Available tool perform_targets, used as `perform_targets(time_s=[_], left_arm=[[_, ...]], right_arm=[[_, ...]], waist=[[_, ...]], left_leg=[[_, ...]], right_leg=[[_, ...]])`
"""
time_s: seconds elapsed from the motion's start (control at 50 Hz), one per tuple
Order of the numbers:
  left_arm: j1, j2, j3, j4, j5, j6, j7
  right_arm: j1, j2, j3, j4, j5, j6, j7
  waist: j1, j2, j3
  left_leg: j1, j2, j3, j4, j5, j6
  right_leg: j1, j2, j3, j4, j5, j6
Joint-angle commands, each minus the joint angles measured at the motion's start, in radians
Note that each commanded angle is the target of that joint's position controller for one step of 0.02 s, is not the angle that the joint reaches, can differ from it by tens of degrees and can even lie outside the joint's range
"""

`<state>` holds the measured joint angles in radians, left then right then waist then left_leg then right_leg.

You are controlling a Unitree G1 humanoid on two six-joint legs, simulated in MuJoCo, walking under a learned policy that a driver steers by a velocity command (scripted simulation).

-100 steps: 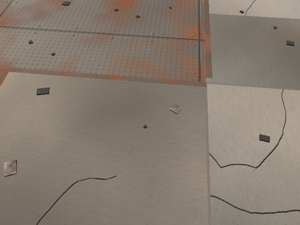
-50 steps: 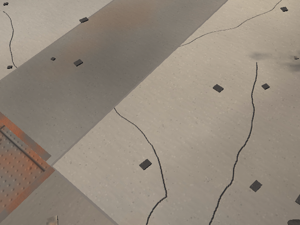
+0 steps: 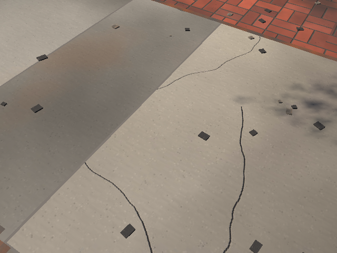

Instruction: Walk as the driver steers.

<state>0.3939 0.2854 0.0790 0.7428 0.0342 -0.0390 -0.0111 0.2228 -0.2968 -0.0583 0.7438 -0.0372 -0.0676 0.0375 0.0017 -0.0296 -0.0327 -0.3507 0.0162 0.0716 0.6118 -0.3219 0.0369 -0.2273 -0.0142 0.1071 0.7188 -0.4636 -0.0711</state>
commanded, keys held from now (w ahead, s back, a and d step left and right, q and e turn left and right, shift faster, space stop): w+shift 0.02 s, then s+shift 0.40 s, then w+shift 0.58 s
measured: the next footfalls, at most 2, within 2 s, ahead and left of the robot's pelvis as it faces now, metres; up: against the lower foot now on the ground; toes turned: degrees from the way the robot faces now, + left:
right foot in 0.34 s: +0.34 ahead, -0.07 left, +0.00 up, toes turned +2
left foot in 0.62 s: +0.18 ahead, +0.12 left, +0.00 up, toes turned +3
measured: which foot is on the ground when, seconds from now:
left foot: down 0.00-0.36, up 0.38-0.60, down 0.62-1.00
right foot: up 0.00-0.32, down 0.34-0.62, up 0.64-1.00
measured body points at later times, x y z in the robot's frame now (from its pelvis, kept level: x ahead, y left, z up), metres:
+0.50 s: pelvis +0.16 +0.01 +0.00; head +0.20 +0.01 +0.45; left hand +0.34 +0.26 -0.10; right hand +0.26 -0.26 -0.13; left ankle +0.08 +0.14 -0.66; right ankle +0.30 -0.07 -0.72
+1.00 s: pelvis +0.33 +0.00 +0.01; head +0.34 +0.02 +0.46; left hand +0.54 +0.24 -0.09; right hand +0.25 -0.26 -0.11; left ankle +0.14 +0.12 -0.72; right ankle +0.45 -0.14 -0.69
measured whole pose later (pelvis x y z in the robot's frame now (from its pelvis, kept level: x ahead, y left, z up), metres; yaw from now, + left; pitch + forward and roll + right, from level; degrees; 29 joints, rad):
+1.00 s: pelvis +0.33 +0.00 +0.01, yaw +1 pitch +4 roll -2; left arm 0.08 0.27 0.06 0.72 0.04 0.01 -0.08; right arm 0.55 -0.24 -0.04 0.93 -0.03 -0.08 0.00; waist -0.11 -0.02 -0.04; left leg 0.16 0.05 0.03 0.11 -0.33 0.00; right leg -0.62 -0.06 -0.08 0.71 -0.12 -0.02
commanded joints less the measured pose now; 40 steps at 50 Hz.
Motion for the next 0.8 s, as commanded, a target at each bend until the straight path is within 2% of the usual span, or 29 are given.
perform_targets(time_s=[0.02, 0.04, 0.06, 0.12, 0.14, 0.18, 0.22, 0.26, 0.3, 0.34, 0.36, 0.38, 0.4, 0.42, 0.44, 0.46, 0.48, 0.5, 0.52, 0.56, 0.6, 0.62, 0.64, 0.66, 0.68, 0.7, 0.72, 0.76, 0.8], left_arm=[[-0.248, -0.028, -0.024, -0.208, -0.007, -0.046, -0.001], [-0.214, 0.035, -0.012, -0.176, 0.004, -0.044, -0.007], [-0.159, 0.049, -0.007, -0.150, -0.105, -0.066, 0.008], [-0.173, 0.070, 0.003, -0.119, -0.046, -0.055, 0.011], [-0.183, 0.051, -0.002, -0.123, -0.035, -0.049, 0.010], [-0.232, -0.013, -0.026, -0.136, -0.034, -0.047, 0.007], [-0.315, -0.033, -0.037, -0.146, -0.034, -0.051, -0.006], [-0.315, -0.004, -0.028, -0.140, -0.036, -0.053, -0.022], [-0.247, 0.039, -0.013, -0.118, -0.029, -0.057, -0.030], [-0.138, 0.086, 0.005, -0.075, -0.012, -0.067, -0.025], [-0.110, 0.136, 0.011, -0.080, 0.008, -0.068, -0.012], [-0.133, 0.151, 0.001, -0.094, 0.026, -0.050, 0.000], [-0.117, 0.068, -0.019, -0.107, 0.010, -0.036, 0.001], [-0.184, 0.088, -0.012, -0.118, -0.015, -0.022, 0.002], [-0.235, 0.038, -0.027, -0.112, -0.024, -0.006, 0.006], [-0.288, -0.008, -0.044, -0.102, -0.030, 0.010, 0.006], [-0.334, 0.054, -0.025, -0.089, -0.033, 0.025, 0.006], [-0.347, 0.126, 0.002, -0.084, -0.043, 0.037, 0.013], [-0.346, 0.146, 0.010, -0.083, -0.045, 0.039, 0.023], [-0.349, 0.150, 0.021, -0.088, -0.055, 0.024, 0.034], [-0.454, 0.119, 0.024, -0.131, -0.065, 0.020, 0.043], [-0.491, 0.031, 0.007, -0.156, -0.067, 0.019, 0.041], [-0.432, -0.080, -0.023, -0.164, -0.079, 0.005, 0.018], [-0.411, 0.007, -0.007, -0.173, -0.084, -0.013, 0.004], [-0.357, 0.057, 0.006, -0.150, -0.083, -0.022, 0.001], [-0.349, 0.068, 0.007, -0.124, 0.035, 0.005, -0.020], [-0.314, 0.070, 0.014, -0.102, 0.048, 0.022, -0.034], [-0.300, 0.062, 0.014, -0.090, 0.031, 0.039, -0.047], [-0.348, 0.051, 0.008, -0.100, 0.014, 0.044, -0.048]], right_arm=[[0.297, -0.225, -0.051, 0.021, -0.020, 0.008, -0.021], [0.201, -0.183, -0.042, -0.002, -0.009, 0.003, -0.023], [0.190, -0.096, -0.013, 0.001, 0.058, -0.033, -0.027], [0.090, -0.068, 0.008, 0.008, 0.028, -0.043, -0.026], [0.095, -0.069, 0.009, 0.017, 0.026, -0.040, -0.034], [0.093, -0.058, 0.018, 0.034, 0.026, -0.028, -0.052], [0.164, -0.093, 0.010, 0.062, 0.037, -0.013, -0.068], [0.190, -0.115, 0.003, 0.076, 0.044, 0.003, -0.075], [0.144, -0.112, 0.000, 0.065, 0.050, 0.016, -0.078], [0.110, -0.106, -0.002, 0.044, 0.051, 0.026, -0.076], [0.130, -0.079, 0.007, 0.021, 0.028, 0.021, -0.072], [0.286, 0.035, 0.042, 0.041, 0.026, 0.032, -0.060], [0.287, -0.043, 0.028, 0.075, 0.049, 0.045, -0.054], [0.209, -0.094, 0.009, 0.054, 0.062, 0.064, -0.056], [0.207, -0.098, 0.003, 0.070, 0.051, 0.089, -0.065], [0.209, -0.077, 0.000, 0.082, 0.049, 0.117, -0.072], [0.235, -0.056, 0.003, 0.076, 0.040, 0.132, -0.071], [0.257, -0.057, 0.003, 0.077, 0.033, 0.131, -0.067], [0.271, -0.060, 0.003, 0.084, 0.031, 0.121, -0.065], [0.319, -0.069, 0.005, 0.120, 0.010, 0.095, -0.064], [0.501, -0.068, 0.007, 0.226, -0.023, 0.085, -0.063], [0.553, -0.041, 0.014, 0.262, -0.026, 0.070, -0.060], [0.312, -0.088, 0.015, 0.157, 0.016, 0.044, -0.061], [0.164, -0.134, 0.002, 0.072, 0.021, 0.017, -0.064], [0.057, -0.161, -0.011, 0.036, 0.030, -0.010, -0.072], [0.048, -0.174, -0.020, 0.042, 0.012, 0.003, -0.042], [0.063, -0.168, -0.023, 0.047, 0.012, 0.001, -0.028], [0.155, -0.102, -0.011, 0.077, 0.026, -0.009, -0.020], [0.249, -0.089, -0.011, 0.104, 0.026, -0.014, -0.021]], waist=[[-0.133, 0.263, 0.040], [-0.059, 0.123, 0.091], [-0.040, 0.101, 0.104], [0.015, 0.102, 0.106], [0.015, 0.099, 0.093], [0.012, 0.110, 0.076], [-0.034, 0.133, 0.044], [-0.035, 0.153, 0.017], [0.008, 0.163, -0.008], [0.071, 0.104, -0.062], [0.064, -0.007, -0.165], [-0.014, -0.250, -0.317], [0.041, -0.161, -0.420], [0.033, -0.116, -0.320], [-0.003, 0.013, -0.320], [-0.038, 0.023, -0.228], [-0.083, -0.095, -0.165], [-0.092, -0.210, -0.131], [-0.098, -0.231, -0.111], [-0.119, -0.207, -0.077], [-0.209, -0.135, 0.001], [-0.225, 0.127, 0.047], [-0.089, 0.364, 0.125], [-0.043, 0.250, 0.167], [0.014, 0.196, 0.205], [0.014, 0.119, 0.172], [0.020, 0.133, 0.153], [-0.010, 0.139, 0.115], [-0.047, 0.129, 0.116]], left_leg=[[0.467, 0.412, -0.937, -0.520, -0.752, 0.158], [0.395, 0.419, -0.841, -0.505, -0.650, 0.174], [0.407, 0.366, -0.709, -0.454, -0.387, 0.223], [0.242, 0.227, -0.322, -0.400, 0.492, 0.153], [0.227, 0.196, -0.226, -0.377, 0.749, 0.136], [0.171, 0.116, -0.081, -0.363, 0.929, 0.093], [0.188, 0.085, -0.040, -0.357, 0.886, 0.066], [0.233, 0.111, -0.064, -0.317, 0.825, 0.073], [0.260, 0.139, -0.099, -0.219, 0.821, 0.077], [0.271, 0.077, -0.084, -0.012, 0.779, 0.028], [0.130, 0.013, -0.072, 0.173, 0.463, -0.022], [-0.119, -0.094, -0.111, 0.556, -0.385, -0.093], [-0.111, -0.102, -0.268, 0.680, -0.435, -0.110], [-0.178, -0.101, -0.248, 0.770, -0.416, -0.114], [-0.150, -0.027, -0.253, 0.700, -0.327, -0.105], [-0.118, 0.018, -0.203, 0.582, -0.260, -0.111], [-0.026, -0.007, -0.090, 0.470, -0.203, -0.120], [0.069, -0.056, -0.002, 0.414, -0.216, -0.115], [0.142, -0.064, 0.017, 0.345, -0.223, -0.095], [0.255, -0.059, 0.043, 0.130, -0.187, -0.025], [0.451, -0.069, 0.120, -0.166, -0.036, 0.049], [0.515, 0.042, -0.077, -0.297, -0.144, 0.080], [0.334, 0.345, -0.553, -0.399, -0.480, 0.134], [0.200, 0.431, -0.778, -0.546, -0.705, 0.236], [0.199, 0.408, -0.712, -0.553, -0.593, 0.209], [0.136, 0.304, -0.557, -0.557, -0.505, 0.146], [0.126, 0.238, -0.435, -0.548, -0.380, 0.118], [0.164, 0.187, -0.321, -0.547, -0.277, 0.110], [0.269, 0.190, -0.294, -0.556, -0.221, 0.122]], right_leg=[[-0.807, 0.089, 0.099, 0.564, 0.024, -0.048], [-0.782, 0.000, 0.042, 0.565, 0.131, -0.040], [-0.763, -0.058, 0.027, 0.573, 0.165, -0.022], [-0.553, -0.080, -0.040, 0.439, 0.240, 0.047], [-0.512, -0.061, -0.071, 0.388, 0.277, 0.065], [-0.390, -0.015, -0.129, 0.158, 0.399, 0.079], [-0.272, 0.036, -0.168, -0.038, 0.525, 0.085], [-0.204, 0.056, -0.148, -0.123, 0.575, 0.084], [-0.139, 0.060, -0.119, -0.181, 0.565, 0.055], [0.020, 0.057, -0.124, -0.354, 0.800, 0.013], [0.250, -0.096, 0.017, -0.264, 1.337, -0.043], [0.489, -0.404, 0.292, -0.162, 1.776, -0.286], [0.435, -0.413, 0.332, -0.191, 1.753, -0.328], [0.344, -0.373, 0.267, -0.227, 1.587, -0.301], [0.251, -0.308, 0.220, -0.267, 1.093, -0.243], [0.083, -0.237, 0.184, -0.359, 0.496, -0.190], [-0.098, -0.164, 0.138, -0.464, 0.083, -0.134], [-0.214, -0.132, 0.119, -0.547, -0.087, -0.108], [-0.279, -0.130, 0.102, -0.586, -0.125, -0.094], [-0.334, -0.124, 0.081, -0.624, -0.135, -0.042], [-0.483, -0.046, -0.020, -0.522, -0.138, 0.076], [-0.643, 0.040, -0.106, -0.141, -0.115, 0.114], [-0.801, 0.050, -0.100, 0.244, 0.020, 0.077], [-0.865, 0.006, 0.060, 0.320, 0.151, 0.040], [-0.875, -0.015, 0.071, 0.351, 0.266, 0.031], [-0.752, 0.012, 0.039, 0.332, 0.343, 0.055], [-0.676, 0.021, -0.025, 0.358, 0.376, 0.072], [-0.614, -0.003, -0.080, 0.374, 0.418, 0.088], [-0.654, -0.024, -0.106, 0.333, 0.426, 0.093]])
